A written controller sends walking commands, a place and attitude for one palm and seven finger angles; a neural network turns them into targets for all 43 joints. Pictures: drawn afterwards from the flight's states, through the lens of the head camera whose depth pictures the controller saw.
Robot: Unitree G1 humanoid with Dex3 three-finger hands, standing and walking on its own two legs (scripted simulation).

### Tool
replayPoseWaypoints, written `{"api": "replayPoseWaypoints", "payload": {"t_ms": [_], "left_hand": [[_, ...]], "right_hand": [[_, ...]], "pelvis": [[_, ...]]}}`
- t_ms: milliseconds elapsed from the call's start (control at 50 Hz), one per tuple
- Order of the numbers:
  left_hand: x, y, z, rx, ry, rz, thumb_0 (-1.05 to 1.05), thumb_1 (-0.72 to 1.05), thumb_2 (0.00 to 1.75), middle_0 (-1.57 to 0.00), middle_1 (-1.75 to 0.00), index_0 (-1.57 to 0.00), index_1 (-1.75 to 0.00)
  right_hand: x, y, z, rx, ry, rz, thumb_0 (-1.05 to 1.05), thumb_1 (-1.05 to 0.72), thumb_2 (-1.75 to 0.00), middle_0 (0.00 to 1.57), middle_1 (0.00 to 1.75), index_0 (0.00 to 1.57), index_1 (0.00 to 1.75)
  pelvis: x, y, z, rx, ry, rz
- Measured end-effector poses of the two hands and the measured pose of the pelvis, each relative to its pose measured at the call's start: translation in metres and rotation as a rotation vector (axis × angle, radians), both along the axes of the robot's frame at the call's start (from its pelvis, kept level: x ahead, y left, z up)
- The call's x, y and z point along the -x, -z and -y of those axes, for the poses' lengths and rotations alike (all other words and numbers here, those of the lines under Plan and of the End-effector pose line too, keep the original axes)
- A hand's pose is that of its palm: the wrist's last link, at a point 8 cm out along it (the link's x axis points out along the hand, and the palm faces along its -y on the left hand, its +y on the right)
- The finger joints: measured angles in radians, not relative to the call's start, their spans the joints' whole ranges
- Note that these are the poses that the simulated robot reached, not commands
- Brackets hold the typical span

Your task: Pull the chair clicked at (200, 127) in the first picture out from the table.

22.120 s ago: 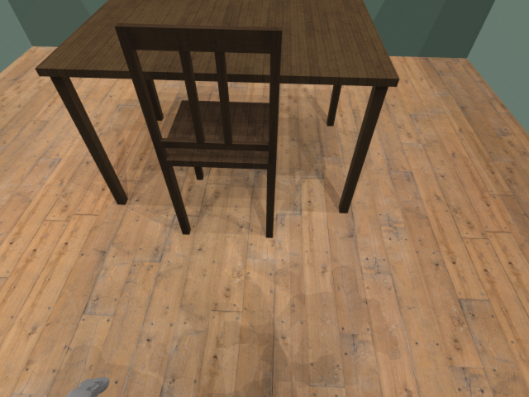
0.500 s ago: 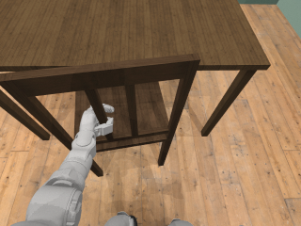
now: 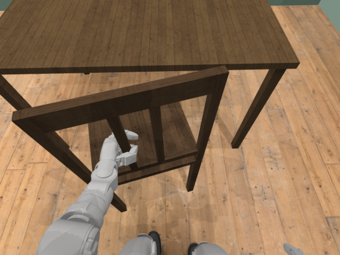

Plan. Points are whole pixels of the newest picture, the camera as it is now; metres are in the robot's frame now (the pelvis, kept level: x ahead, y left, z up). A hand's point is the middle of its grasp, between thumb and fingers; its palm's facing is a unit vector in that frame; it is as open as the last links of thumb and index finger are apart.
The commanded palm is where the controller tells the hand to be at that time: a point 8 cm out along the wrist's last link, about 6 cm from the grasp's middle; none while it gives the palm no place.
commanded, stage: step backward, pulling the chair out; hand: left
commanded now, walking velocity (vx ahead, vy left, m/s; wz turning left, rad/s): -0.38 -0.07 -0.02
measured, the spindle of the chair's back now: (125, 145) +0.39 +0.13 -0.05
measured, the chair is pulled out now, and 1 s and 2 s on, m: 0.17 0.27 0.47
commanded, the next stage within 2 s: none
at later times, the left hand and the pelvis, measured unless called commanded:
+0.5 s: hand (129, 165) +0.34 +0.11 -0.06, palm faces +0.05 -0.98 -0.19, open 5.7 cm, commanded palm +0.33 +0.16 -0.06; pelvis -0.05 -0.02 -0.01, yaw -3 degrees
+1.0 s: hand (127, 191) +0.27 +0.11 -0.06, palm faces +0.03 -0.98 -0.20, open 5.6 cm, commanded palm +0.26 +0.16 -0.06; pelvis -0.12 -0.02 -0.01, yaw -1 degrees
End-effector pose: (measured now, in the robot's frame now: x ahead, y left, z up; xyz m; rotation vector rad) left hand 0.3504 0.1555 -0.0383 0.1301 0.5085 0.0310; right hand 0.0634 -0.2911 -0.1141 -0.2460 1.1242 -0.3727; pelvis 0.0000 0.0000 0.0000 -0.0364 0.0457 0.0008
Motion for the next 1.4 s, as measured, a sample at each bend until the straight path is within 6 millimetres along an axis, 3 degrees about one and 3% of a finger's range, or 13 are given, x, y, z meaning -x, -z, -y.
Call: {"api": "replayPoseWaypoints", "payload": {"t_ms": [160,320,380,460,560,640,780,940,1060,1220,1320,1400], "left_hand": [[0.009,0.001,-0.01,-0.012,0.057,0.021,0.06,0.65,0.73,-0.26,-1.17,-0.5,-1.45],[0.018,0.0,-0.01,-0.047,0.012,0.029,0.06,0.61,0.77,-0.29,-1.17,-0.5,-1.45],[0.024,0.0,-0.008,-0.059,-0.013,0.027,0.05,0.6,0.78,-0.3,-1.17,-0.5,-1.45],[0.032,0.0,-0.005,-0.068,-0.036,0.027,0.05,0.6,0.79,-0.31,-1.17,-0.5,-1.45],[0.037,-0.001,-0.004,-0.053,-0.049,0.01,0.06,0.61,0.77,-0.29,-1.18,-0.5,-1.45],[0.037,-0.001,-0.006,-0.047,-0.009,0.013,0.05,0.62,0.75,-0.27,-1.2,-0.5,-1.45],[0.048,0.0,-0.009,-0.044,0.038,0.024,0.04,0.64,0.72,-0.24,-1.22,-0.5,-1.45],[0.086,0.0,-0.006,-0.062,-0.003,0.04,0.04,0.63,0.73,-0.27,-1.22,-0.5,-1.45],[0.116,-0.001,-0.002,-0.057,-0.035,0.029,0.04,0.63,0.74,-0.27,-1.2,-0.5,-1.45],[0.149,-0.001,-0.008,-0.042,0.001,0.021,0.04,0.64,0.73,-0.23,-1.22,-0.5,-1.45],[0.17,-0.003,-0.009,-0.037,-0.037,-0.002,0.05,0.64,0.74,-0.23,-1.2,-0.5,-1.45],[0.18,-0.003,-0.006,-0.068,-0.064,0.008,0.05,0.61,0.76,-0.27,-1.19,-0.5,-1.45]], "right_hand": [[-0.006,-0.002,-0.029,-0.005,-0.05,0.054,0.01,-0.9,-0.9,0.2,0.3,0.2,0.3],[0.001,0.02,-0.059,-0.131,-0.102,0.099,0.01,-0.9,-0.9,0.21,0.3,0.2,0.3],[0.015,0.029,-0.055,-0.16,-0.095,0.087,0.01,-0.9,-0.9,0.21,0.3,0.21,0.3],[0.036,0.029,-0.032,-0.135,-0.052,0.04,0.0,-0.91,-0.9,0.21,0.3,0.21,0.3],[0.055,0.015,-0.001,-0.047,-0.039,-0.03,0.01,-0.91,-0.9,0.21,0.3,0.21,0.3],[0.062,0.007,0.012,0.033,-0.049,-0.064,0.01,-0.91,-0.9,0.2,0.3,0.2,0.3],[0.068,-0.002,-0.008,0.007,-0.051,-0.021,0.01,-0.91,-0.9,0.2,0.3,0.2,0.3],[0.088,0.022,-0.039,-0.158,-0.051,0.009,0.01,-0.9,-0.9,0.2,0.3,0.2,0.3],[0.114,0.032,-0.03,-0.147,-0.059,-0.016,0.01,-0.9,-0.9,0.21,0.3,0.21,0.3],[0.156,0.013,-0.017,-0.041,-0.075,-0.033,0.01,-0.9,-0.9,0.2,0.3,0.2,0.3],[0.178,0.011,-0.02,-0.092,-0.088,-0.073,0.01,-0.9,-0.9,0.2,0.3,0.2,0.3],[0.192,0.024,-0.015,-0.152,-0.114,-0.086,0.01,-0.9,-0.9,0.2,0.3,0.2,0.3]], "pelvis": [[0.009,0.003,-0.011,-0.016,0.023,0.011],[0.033,0.009,0.003,-0.002,0.056,0.042],[0.041,0.011,0.012,0.017,0.049,0.054],[0.046,0.009,0.02,-0.015,0.053,0.046],[0.048,0.001,0.014,-0.055,0.032,0.003],[0.057,0.004,0.002,-0.052,-0.013,-0.029],[0.084,0.001,-0.005,-0.05,0.023,-0.001],[0.104,0.008,0.016,-0.037,0.032,0.027],[0.131,0.009,0.014,-0.053,0.01,0.013],[0.164,0.005,0.004,-0.057,0.008,0.014],[0.175,-0.004,0.016,-0.026,0.013,0.003],[0.189,0.0,0.034,-0.036,0.032,-0.005]]}}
